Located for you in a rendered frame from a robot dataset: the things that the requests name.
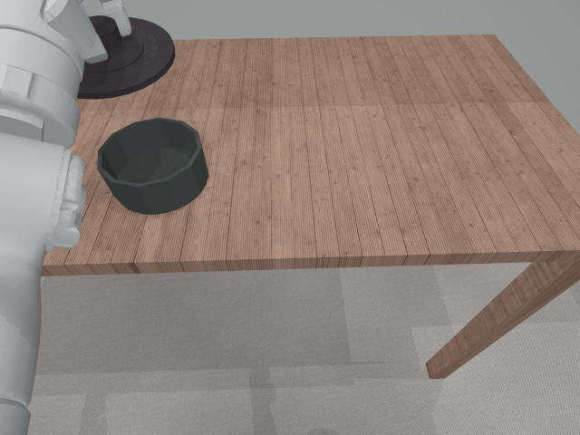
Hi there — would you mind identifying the robot left upper arm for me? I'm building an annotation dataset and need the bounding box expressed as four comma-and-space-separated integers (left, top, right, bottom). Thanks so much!
0, 132, 86, 435

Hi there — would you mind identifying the pot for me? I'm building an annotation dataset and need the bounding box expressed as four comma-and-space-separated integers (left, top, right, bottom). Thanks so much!
97, 118, 209, 215

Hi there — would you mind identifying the lid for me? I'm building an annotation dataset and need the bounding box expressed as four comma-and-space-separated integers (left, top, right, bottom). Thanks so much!
77, 17, 175, 100

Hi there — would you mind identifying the left robot hand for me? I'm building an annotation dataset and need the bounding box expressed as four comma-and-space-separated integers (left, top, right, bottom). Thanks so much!
80, 0, 131, 63

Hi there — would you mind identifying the table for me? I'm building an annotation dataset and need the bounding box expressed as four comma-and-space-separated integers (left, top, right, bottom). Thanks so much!
41, 34, 580, 379

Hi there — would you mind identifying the robot left forearm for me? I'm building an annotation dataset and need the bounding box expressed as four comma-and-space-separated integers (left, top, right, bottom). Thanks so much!
0, 0, 96, 149

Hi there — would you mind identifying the knob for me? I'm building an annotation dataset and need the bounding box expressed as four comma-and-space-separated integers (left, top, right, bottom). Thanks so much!
89, 15, 122, 52

